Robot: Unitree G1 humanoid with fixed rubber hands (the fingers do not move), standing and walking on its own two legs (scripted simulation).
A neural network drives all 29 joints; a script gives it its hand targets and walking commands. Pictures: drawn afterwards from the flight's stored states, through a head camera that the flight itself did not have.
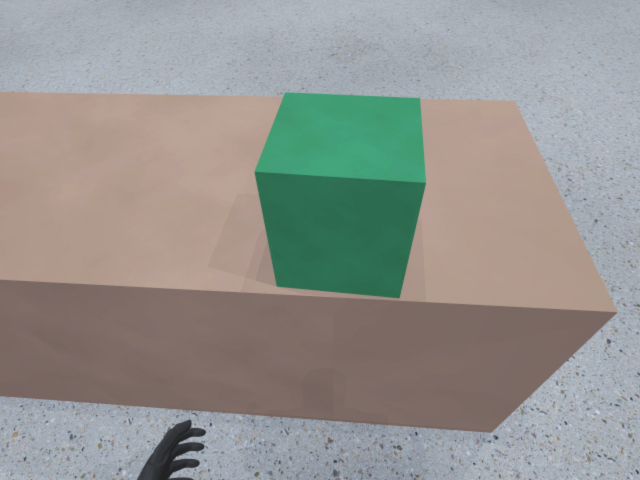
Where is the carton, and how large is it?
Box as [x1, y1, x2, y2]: [254, 92, 425, 297]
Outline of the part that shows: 285,92 254,171 277,286 399,297 425,184 419,98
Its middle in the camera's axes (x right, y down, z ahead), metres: +0.04 -0.07 +0.63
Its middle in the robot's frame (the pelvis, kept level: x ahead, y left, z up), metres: +0.54 -0.01 +0.04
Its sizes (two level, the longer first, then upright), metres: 0.210 0.200 0.250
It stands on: a pedestal, 0.67 m high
